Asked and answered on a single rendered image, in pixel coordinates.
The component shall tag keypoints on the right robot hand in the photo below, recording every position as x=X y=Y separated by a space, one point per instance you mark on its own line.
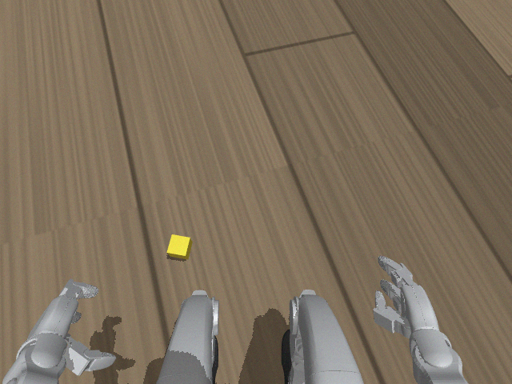
x=411 y=300

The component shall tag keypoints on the left robot arm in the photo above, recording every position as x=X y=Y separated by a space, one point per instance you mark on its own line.
x=40 y=360

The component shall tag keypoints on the cube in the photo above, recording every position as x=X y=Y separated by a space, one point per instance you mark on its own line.
x=179 y=246

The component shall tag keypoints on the right robot arm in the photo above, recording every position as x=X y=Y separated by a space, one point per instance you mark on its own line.
x=434 y=360

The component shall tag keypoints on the left robot hand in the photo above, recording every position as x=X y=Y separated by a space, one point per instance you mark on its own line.
x=56 y=319

